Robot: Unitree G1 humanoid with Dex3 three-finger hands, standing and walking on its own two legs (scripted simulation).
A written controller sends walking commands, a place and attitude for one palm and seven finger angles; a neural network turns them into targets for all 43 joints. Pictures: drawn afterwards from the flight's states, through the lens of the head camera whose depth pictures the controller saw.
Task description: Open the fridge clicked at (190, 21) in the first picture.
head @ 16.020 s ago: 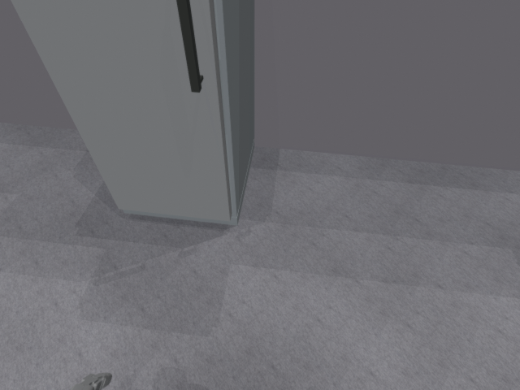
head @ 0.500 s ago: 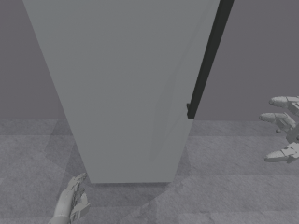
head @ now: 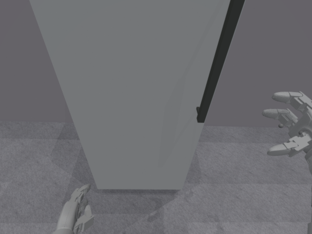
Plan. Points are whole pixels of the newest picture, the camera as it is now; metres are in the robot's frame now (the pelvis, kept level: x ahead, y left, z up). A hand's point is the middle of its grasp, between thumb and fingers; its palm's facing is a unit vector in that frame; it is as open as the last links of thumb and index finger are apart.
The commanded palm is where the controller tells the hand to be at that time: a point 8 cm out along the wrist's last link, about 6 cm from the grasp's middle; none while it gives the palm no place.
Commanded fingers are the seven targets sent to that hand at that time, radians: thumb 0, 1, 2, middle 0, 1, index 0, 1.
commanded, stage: move the hooked fingers beside the handle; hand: right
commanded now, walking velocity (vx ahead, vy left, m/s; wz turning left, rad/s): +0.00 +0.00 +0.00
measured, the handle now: (214, 63) +0.52 -0.15 +0.22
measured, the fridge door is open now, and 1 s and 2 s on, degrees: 0 0 0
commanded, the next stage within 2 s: none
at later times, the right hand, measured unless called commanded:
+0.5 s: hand (255, 107) +0.37 -0.23 +0.19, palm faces +0.01 +1.00 -0.02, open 13.9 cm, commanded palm +0.35 -0.28 +0.18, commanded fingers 0.00 0.50 -0.30 0.30 1.20 0.30 1.20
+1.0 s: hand (242, 93) +0.43 -0.22 +0.18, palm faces +0.01 +1.00 +0.00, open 13.9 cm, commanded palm +0.41 -0.27 +0.18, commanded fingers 0.00 0.50 -0.30 0.30 1.20 0.30 1.20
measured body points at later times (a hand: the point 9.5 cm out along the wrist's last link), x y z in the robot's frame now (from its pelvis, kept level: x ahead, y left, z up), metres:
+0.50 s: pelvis +0.00 -0.01 +0.00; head -0.01 +0.00 +0.45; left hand +0.16 +0.23 -0.08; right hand +0.36 -0.28 +0.19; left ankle +0.02 +0.11 -0.74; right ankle +0.00 -0.11 -0.74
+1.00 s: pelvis +0.01 +0.00 +0.00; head +0.01 +0.00 +0.45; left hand +0.12 +0.26 -0.10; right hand +0.42 -0.27 +0.19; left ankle +0.02 +0.11 -0.74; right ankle +0.00 -0.11 -0.74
